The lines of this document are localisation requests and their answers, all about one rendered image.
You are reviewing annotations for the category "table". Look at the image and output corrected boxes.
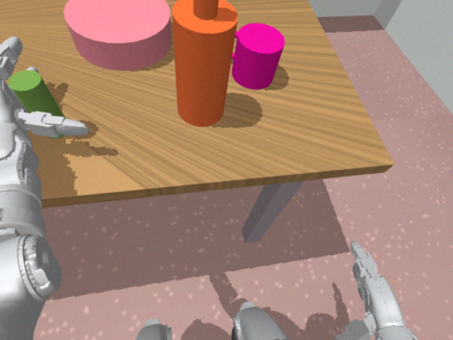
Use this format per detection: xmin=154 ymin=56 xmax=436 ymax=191
xmin=0 ymin=0 xmax=394 ymax=244

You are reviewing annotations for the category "right robot hand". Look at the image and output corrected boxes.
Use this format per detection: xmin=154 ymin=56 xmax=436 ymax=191
xmin=334 ymin=241 xmax=406 ymax=340

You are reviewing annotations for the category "left robot arm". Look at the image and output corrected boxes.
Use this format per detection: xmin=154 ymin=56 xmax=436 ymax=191
xmin=0 ymin=123 xmax=62 ymax=340

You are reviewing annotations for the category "right robot arm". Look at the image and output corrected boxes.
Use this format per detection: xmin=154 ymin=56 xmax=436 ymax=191
xmin=375 ymin=326 xmax=418 ymax=340

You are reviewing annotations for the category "left robot hand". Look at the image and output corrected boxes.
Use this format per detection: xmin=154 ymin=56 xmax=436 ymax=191
xmin=0 ymin=36 xmax=89 ymax=138

